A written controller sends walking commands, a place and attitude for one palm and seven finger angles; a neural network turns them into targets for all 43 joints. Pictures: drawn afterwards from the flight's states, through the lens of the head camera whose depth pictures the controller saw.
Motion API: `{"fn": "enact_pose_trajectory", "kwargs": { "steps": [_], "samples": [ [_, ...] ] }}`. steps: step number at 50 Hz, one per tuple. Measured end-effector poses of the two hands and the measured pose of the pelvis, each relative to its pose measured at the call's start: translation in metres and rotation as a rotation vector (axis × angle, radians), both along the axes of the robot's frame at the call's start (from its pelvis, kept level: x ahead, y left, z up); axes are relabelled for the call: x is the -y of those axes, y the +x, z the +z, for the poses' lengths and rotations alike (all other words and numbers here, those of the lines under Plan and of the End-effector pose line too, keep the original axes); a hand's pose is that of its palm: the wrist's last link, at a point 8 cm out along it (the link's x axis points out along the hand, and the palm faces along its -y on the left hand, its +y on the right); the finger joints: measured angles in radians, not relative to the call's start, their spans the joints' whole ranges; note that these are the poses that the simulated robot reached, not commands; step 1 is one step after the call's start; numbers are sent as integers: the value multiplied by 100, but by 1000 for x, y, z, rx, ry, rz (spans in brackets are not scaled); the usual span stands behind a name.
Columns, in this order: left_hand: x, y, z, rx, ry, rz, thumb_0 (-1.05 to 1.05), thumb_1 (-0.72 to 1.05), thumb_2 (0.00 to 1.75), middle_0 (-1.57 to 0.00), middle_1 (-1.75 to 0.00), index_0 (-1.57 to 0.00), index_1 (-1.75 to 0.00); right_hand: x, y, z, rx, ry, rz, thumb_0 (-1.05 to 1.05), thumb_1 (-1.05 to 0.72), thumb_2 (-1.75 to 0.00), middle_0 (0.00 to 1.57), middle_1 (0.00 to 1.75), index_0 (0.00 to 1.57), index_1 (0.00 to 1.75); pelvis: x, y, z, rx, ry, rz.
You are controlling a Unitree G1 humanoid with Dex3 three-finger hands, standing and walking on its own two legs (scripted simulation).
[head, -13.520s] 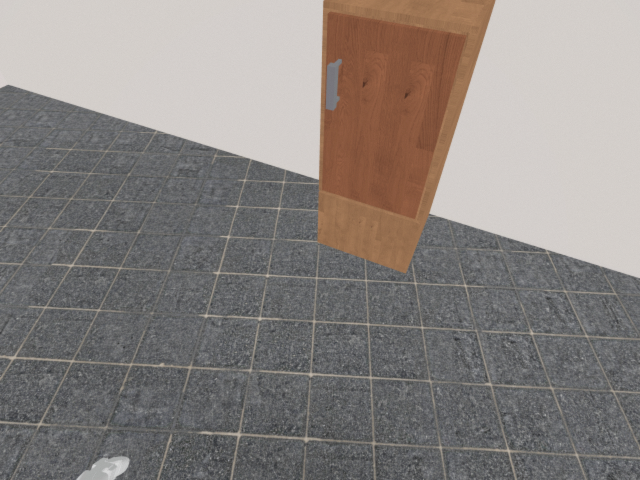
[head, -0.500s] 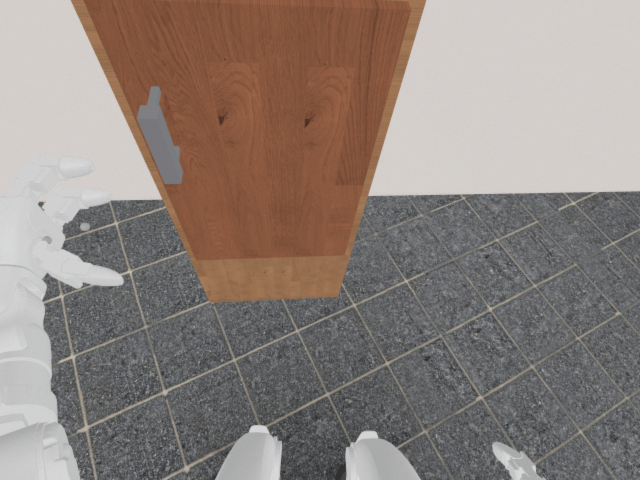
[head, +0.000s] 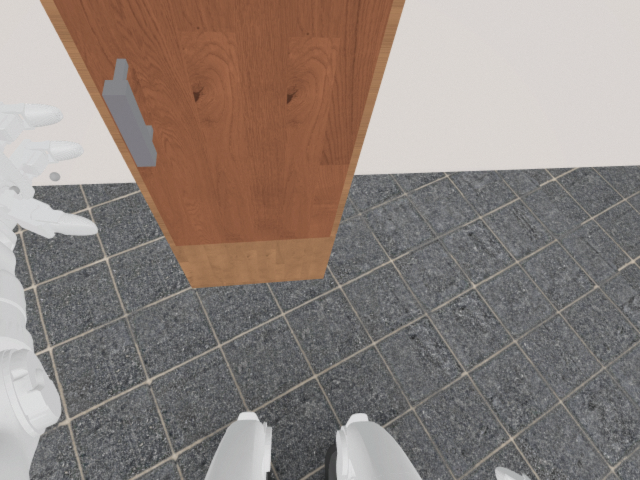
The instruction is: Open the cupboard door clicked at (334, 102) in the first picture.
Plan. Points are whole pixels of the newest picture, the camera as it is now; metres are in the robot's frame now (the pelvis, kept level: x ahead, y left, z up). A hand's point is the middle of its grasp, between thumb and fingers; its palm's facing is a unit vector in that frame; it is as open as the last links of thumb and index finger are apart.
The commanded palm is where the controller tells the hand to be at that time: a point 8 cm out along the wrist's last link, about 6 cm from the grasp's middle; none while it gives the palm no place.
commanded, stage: move the hooked fingers beside the handle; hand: left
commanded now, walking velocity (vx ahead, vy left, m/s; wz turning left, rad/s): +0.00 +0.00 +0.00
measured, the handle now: (134, 115) +0.55 +0.24 +0.06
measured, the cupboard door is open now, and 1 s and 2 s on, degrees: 0 0 0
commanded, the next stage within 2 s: slide the fingers in behind the handle in 1.12 s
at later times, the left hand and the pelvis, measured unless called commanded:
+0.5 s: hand (51, 143) +0.49 +0.32 +0.06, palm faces +0.10 -0.99 -0.03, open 14.0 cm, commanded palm +0.47 +0.35 +0.06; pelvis +0.00 +0.00 -0.01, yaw -2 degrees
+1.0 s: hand (56, 154) +0.48 +0.32 +0.06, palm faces +0.11 -0.99 -0.02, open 14.0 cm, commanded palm +0.47 +0.35 +0.06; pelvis +0.01 +0.01 -0.01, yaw -1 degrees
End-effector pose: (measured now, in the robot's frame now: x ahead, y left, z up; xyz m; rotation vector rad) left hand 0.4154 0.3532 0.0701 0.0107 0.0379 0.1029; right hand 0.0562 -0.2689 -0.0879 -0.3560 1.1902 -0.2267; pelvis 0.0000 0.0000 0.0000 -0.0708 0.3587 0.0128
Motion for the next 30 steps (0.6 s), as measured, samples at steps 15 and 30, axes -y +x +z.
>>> {"fn": "enact_pose_trajectory", "kwargs": {
  "steps": [15,30],
  "samples": [
    [-15,36,2,-14,12,6,-1,-50,30,-30,-120,-30,-120,5,-38,-6,-132,-25,-50,1,-90,-90,21,30,21,30,1,-3,-10,-57,-13,-11],
    [-21,44,-11,-25,-3,-3,-1,-50,30,-30,-120,-30,-120,-6,-45,-3,-184,-12,-82,1,-90,-90,21,30,21,30,-7,5,-9,-80,-25,-22]
  ]
}}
